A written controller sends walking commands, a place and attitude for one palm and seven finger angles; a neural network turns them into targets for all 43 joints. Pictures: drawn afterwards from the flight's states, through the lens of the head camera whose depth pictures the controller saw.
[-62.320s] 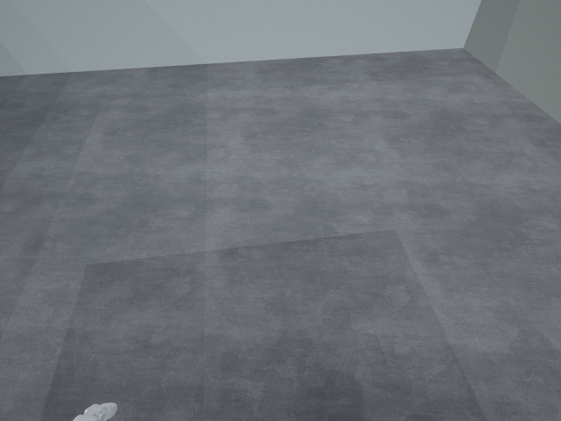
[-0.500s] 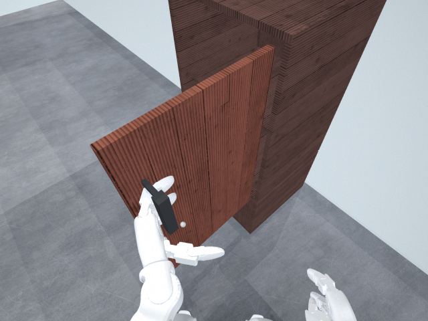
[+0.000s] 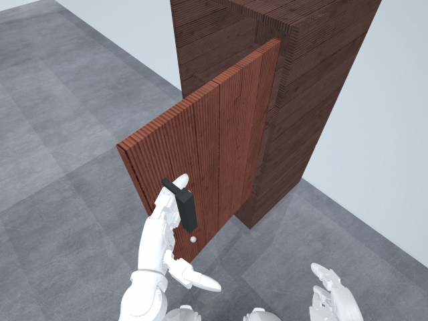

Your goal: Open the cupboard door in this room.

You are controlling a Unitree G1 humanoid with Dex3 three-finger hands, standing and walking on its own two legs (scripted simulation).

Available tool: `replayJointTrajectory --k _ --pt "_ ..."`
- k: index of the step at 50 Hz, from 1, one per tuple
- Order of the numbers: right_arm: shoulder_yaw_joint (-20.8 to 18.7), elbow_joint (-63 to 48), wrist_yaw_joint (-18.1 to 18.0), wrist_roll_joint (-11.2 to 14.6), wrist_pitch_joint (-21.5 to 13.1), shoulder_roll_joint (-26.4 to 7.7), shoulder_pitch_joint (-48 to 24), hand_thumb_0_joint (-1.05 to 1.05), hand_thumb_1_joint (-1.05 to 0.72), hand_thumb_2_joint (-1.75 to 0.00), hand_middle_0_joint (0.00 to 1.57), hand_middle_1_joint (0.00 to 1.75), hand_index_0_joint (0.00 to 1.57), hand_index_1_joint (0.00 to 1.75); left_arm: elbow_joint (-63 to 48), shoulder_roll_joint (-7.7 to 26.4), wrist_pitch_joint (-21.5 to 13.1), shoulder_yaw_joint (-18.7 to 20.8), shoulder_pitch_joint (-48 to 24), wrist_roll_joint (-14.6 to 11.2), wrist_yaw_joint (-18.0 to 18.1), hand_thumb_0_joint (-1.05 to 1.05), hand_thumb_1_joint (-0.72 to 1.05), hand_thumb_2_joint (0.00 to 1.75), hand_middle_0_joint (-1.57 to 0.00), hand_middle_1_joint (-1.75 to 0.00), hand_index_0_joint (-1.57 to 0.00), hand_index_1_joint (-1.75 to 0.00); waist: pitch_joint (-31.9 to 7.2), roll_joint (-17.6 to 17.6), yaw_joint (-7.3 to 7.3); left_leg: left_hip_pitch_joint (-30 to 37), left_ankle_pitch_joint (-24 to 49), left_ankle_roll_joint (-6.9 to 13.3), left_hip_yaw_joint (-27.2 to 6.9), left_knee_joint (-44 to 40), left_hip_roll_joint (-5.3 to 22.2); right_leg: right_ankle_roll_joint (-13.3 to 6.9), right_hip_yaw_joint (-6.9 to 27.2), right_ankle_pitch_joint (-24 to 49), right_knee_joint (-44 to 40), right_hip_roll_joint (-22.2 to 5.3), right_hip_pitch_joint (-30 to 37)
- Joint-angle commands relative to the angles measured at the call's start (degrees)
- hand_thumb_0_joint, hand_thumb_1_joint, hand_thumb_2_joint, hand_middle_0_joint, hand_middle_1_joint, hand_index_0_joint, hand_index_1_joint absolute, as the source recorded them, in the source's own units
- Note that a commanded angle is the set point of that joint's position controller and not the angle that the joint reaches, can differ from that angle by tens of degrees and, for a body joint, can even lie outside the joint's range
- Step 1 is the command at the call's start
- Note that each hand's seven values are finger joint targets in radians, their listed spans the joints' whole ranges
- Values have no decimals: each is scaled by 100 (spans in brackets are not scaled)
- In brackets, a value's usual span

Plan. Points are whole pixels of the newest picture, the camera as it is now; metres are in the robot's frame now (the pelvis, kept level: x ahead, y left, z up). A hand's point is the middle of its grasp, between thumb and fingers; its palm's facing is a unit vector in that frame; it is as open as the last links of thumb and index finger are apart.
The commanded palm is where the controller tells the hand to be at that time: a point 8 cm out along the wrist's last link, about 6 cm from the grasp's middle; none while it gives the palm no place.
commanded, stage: slide the hand sideways off the handle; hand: left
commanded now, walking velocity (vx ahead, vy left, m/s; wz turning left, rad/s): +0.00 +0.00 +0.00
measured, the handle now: (179, 205) +0.31 +0.08 +0.05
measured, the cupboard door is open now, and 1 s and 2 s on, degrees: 96 91 91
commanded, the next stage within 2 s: draw the hand back to the body in 0.82 s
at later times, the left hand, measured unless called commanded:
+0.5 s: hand (159, 254) +0.23 +0.10 +0.05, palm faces +0.00 -1.00 +0.01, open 16.1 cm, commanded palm +0.19 +0.16 +0.05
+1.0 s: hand (133, 277) +0.19 +0.14 +0.05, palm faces -0.02 -1.00 -0.01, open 16.3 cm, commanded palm +0.16 +0.20 +0.07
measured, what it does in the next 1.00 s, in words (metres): stands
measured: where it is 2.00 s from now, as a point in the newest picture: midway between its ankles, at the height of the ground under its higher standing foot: outside the picture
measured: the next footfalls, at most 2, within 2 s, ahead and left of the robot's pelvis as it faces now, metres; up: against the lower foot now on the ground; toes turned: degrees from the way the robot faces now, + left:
none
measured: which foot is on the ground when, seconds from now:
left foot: down 0.00-1.00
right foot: down 0.00-1.00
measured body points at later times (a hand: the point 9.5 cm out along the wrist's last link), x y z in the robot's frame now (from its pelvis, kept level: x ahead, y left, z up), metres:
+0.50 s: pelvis +0.02 +0.00 -0.01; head +0.08 +0.00 +0.44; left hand +0.22 +0.16 +0.05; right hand +0.20 -0.22 -0.08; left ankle +0.02 +0.09 -0.66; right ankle +0.02 -0.09 -0.66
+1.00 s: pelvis +0.01 -0.01 -0.02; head +0.06 -0.01 +0.42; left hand +0.19 +0.19 +0.05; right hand +0.21 -0.23 -0.09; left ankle +0.02 +0.09 -0.66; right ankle +0.02 -0.09 -0.66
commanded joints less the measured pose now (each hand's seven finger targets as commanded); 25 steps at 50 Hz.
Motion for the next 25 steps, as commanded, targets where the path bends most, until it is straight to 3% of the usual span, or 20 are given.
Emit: replayJointTrajectory --k 1,2,7,10,15,20,25 --pt "-241 -1076 50 -8 -205 -512 -452 0 -90 -90 20 30 20 30 -1438 392 -492 453 -284 413 350 0 -50 30 -15 -30 -15 -30 -964 -425 143 417 652 -177 -489 -830 43 8 387 682 -872 -42 556" --pt "-226 -1109 52 -4 -200 -496 -455 0 -90 -90 20 30 20 30 -1555 309 -506 326 -307 416 315 0 -50 30 -15 -30 -15 -30 -951 -325 93 434 615 -175 -489 -836 45 7 380 664 -877 -40 542" --pt "-195 -1167 -36 59 -167 -527 -454 0 -90 -90 20 30 20 30 -1847 428 -419 515 -114 90 109 0 -50 30 -15 -30 -15 -30 -914 -212 80 490 528 -193 -538 -902 66 15 338 598 -931 25 566" --pt "-184 -1192 -84 75 -189 -530 -413 0 -90 -90 20 30 20 30 -1918 392 -357 569 237 -73 14 0 -50 30 -15 -30 -15 -30 -931 -365 90 496 695 -194 -552 -907 70 29 301 784 -921 51 691" --pt "-206 -1206 -105 62 -249 -554 -306 0 -90 -90 20 30 20 30 -2071 523 -354 683 700 -118 -107 0 -50 30 -15 -30 -15 -30 -977 -504 79 432 1037 -201 -555 -808 81 46 266 1209 -792 54 750" --pt "-240 -1260 -84 55 -313 -543 -225 0 -90 -90 20 30 20 30 -2544 572 -505 593 1220 -94 -332 0 -50 30 -15 -30 -15 -30 -1200 -224 83 566 1526 -213 -536 -661 85 40 262 1692 -608 53 739" --pt "-298 -1281 -86 74 -334 -542 -164 0 -90 -90 20 30 20 30 -2865 688 -620 676 1923 -234 -631 0 -50 30 -15 -30 -15 -30 -1265 -238 72 557 1967 -232 -545 -508 90 67 252 2123 -485 67 759"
